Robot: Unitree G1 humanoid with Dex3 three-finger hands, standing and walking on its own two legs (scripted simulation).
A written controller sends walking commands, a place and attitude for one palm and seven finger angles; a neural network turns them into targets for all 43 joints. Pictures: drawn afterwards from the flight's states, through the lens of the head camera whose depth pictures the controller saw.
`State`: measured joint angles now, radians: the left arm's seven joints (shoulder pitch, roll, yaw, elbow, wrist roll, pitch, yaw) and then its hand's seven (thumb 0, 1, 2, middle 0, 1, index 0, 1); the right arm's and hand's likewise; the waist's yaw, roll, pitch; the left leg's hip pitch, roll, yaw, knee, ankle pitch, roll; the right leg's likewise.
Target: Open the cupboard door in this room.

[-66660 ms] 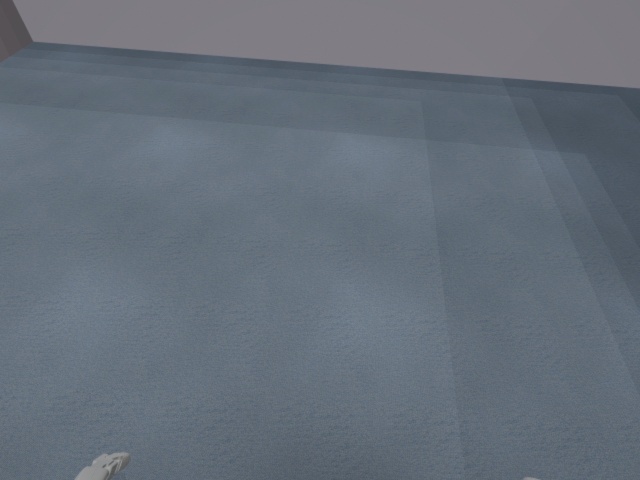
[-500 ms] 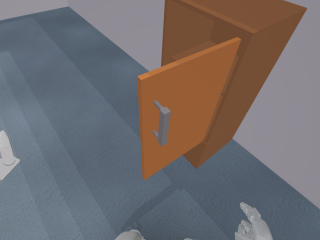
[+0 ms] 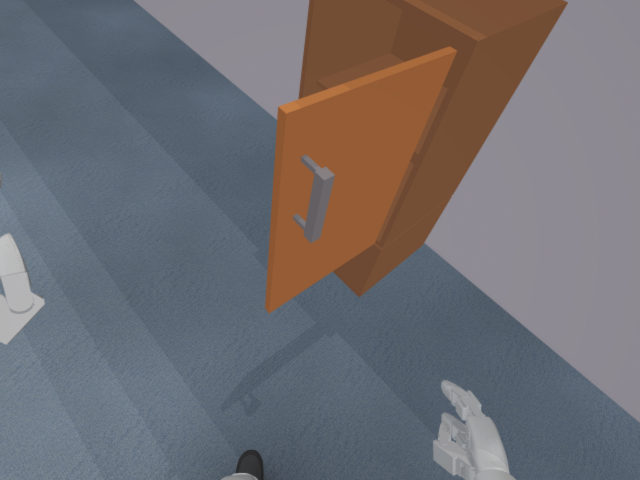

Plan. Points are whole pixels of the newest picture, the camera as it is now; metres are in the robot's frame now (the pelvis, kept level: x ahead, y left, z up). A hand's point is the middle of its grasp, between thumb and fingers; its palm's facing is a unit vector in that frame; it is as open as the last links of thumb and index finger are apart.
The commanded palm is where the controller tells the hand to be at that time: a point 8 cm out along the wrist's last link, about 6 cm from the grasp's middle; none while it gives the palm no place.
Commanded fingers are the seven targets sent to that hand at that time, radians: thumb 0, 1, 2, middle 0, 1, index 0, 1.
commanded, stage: stop stepping back and stand still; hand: left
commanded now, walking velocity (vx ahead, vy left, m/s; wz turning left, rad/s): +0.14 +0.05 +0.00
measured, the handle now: (309, 200) +0.54 +0.06 -0.01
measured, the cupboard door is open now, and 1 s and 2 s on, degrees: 87 87 87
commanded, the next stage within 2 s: let the arm hang, fingers relaxed in 0.72 s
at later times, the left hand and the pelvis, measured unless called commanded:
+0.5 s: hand (95, 407) +0.15 +0.20 +0.14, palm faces +0.36 -0.82 -0.43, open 7.4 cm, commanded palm +0.07 +0.25 +0.17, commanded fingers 0.00 0.90 0.90 -0.20 -0.30 -0.20 -0.30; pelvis -0.09 -0.04 -0.02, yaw -4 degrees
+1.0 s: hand out of the picture +0.04 +0.19 -0.11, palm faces -0.01 -0.94 -0.33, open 7.4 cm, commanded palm none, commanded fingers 0.00 0.90 0.90 -0.20 -0.30 -0.20 -0.30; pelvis -0.13 -0.02 -0.01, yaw -1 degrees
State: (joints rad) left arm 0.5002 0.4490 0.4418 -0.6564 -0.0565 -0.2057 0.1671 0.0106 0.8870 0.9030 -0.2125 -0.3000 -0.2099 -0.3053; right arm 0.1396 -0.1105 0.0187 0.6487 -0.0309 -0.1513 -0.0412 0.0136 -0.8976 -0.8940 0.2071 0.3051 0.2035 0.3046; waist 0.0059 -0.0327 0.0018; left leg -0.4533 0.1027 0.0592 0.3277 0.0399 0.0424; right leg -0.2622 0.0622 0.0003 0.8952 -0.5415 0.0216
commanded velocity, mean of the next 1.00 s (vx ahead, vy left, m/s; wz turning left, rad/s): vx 0.08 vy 0.04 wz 0.00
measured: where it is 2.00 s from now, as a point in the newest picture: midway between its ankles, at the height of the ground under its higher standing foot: outside the picture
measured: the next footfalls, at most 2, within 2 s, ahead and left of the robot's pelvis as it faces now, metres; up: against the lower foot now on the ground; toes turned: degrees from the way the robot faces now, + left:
right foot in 0.14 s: -0.09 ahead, -0.12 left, +0.00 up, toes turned -4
left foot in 0.34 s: +0.02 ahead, +0.08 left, +0.00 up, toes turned +0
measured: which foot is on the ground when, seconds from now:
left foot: down 0.00-0.12, up 0.14-0.32, down 0.34-0.52, up 0.54-0.74, down 0.76-1.00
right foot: up 0.00-0.12, down 0.14-1.00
